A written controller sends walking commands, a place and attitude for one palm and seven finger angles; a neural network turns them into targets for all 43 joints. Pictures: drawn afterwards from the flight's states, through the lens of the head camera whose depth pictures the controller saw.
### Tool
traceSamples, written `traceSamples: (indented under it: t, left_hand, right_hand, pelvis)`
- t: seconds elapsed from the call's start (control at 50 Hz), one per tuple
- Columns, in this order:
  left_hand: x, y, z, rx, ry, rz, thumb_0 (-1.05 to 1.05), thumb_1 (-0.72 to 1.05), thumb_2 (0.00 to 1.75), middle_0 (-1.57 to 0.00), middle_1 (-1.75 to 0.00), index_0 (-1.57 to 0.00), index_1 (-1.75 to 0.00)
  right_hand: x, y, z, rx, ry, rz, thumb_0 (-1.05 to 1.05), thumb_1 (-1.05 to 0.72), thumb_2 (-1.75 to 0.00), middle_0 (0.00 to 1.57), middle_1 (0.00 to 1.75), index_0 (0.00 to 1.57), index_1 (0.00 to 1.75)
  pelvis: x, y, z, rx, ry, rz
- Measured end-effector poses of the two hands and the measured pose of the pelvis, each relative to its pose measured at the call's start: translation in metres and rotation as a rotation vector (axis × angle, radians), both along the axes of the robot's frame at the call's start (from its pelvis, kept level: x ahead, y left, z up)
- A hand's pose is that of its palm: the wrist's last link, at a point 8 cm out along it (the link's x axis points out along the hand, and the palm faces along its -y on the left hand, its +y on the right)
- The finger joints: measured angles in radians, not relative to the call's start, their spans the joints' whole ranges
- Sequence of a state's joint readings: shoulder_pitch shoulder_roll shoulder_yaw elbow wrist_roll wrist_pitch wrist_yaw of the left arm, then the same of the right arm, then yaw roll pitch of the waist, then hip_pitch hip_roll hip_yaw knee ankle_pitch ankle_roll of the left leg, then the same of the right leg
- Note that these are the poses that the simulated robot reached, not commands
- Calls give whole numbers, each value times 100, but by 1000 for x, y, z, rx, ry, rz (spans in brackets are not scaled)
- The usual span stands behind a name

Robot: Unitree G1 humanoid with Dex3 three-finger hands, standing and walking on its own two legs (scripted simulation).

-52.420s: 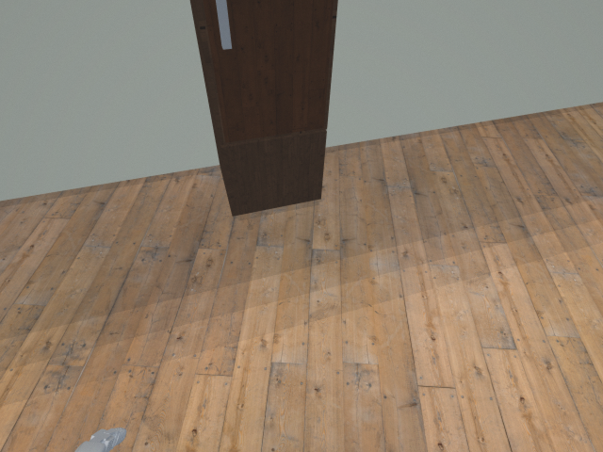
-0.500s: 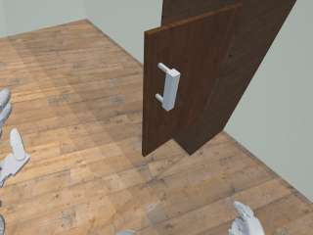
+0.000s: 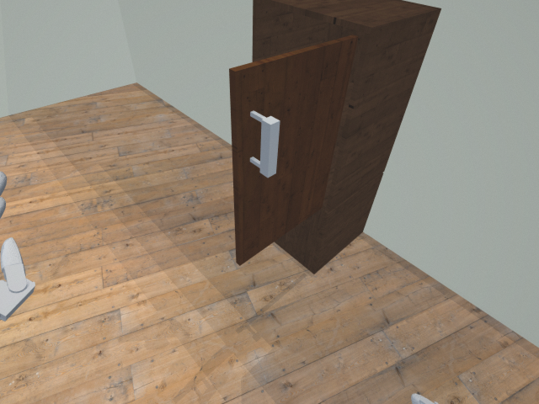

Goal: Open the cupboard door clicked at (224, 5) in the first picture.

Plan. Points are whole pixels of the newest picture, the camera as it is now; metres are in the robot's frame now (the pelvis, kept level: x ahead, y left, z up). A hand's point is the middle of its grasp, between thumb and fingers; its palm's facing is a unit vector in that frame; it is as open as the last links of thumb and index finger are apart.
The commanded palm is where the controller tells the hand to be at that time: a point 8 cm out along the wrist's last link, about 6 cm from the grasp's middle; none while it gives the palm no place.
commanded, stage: stop stepping back and stand still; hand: left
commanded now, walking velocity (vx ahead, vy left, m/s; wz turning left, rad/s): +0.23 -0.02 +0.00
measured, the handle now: (261, 143) +0.62 +0.08 +0.09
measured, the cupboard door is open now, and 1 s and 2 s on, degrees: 90 90 90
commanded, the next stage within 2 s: let the arm hang, fingers relaxed in 0.70 s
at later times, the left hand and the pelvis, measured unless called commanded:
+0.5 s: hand (73, 303) +0.16 +0.22 +0.18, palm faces +0.49 -0.70 -0.52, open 7.4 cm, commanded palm +0.12 +0.25 +0.18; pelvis -0.02 -0.05 +0.01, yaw +0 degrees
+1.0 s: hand out of the picture +0.11 +0.21 -0.10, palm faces +0.10 -0.93 -0.34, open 7.4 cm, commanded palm none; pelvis -0.04 -0.01 -0.01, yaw +2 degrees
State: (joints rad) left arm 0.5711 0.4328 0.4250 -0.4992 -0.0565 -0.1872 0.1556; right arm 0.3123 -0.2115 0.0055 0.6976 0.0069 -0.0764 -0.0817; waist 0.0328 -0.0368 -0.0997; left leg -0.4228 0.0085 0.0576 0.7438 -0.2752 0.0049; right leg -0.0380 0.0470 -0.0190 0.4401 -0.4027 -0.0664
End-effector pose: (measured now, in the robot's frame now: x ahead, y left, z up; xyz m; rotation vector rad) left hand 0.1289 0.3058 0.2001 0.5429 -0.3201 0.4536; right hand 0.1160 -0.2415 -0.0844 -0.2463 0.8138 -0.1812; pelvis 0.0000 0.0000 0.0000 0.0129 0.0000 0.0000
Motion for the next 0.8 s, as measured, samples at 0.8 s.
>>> traceSamples:
  t: [0.8]
  left_hand:
    - [4, -69, 7, 65, 91, -58, 1, 88, 90, -22, -30, -21, -31]
  right_hand:
    - [33, -62, 29, -1, -128, 18, 1, -90, -90, 20, 30, 20, 30]
  pelvis:
    - [-23, -47, 12, 25, -3, -4]
